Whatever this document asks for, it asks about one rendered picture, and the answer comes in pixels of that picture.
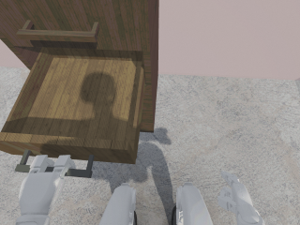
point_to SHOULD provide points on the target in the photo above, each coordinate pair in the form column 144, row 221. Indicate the robot left forearm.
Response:
column 33, row 219

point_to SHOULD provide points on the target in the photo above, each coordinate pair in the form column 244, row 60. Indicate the robot right hand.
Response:
column 230, row 199

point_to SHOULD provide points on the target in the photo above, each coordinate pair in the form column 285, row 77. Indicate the left robot thigh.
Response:
column 121, row 203

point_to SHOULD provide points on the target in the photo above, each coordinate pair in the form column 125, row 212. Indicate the robot left hand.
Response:
column 40, row 190

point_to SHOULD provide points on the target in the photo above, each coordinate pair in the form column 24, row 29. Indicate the robot right forearm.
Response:
column 248, row 215

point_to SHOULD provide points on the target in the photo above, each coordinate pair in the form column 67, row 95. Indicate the drawer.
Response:
column 79, row 102

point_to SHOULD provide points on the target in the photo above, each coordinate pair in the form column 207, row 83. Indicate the right robot shin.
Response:
column 179, row 215

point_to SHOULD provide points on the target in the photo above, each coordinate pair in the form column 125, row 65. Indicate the handle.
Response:
column 23, row 168
column 57, row 35

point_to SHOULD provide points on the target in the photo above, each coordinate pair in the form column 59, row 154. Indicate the cabinet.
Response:
column 121, row 25

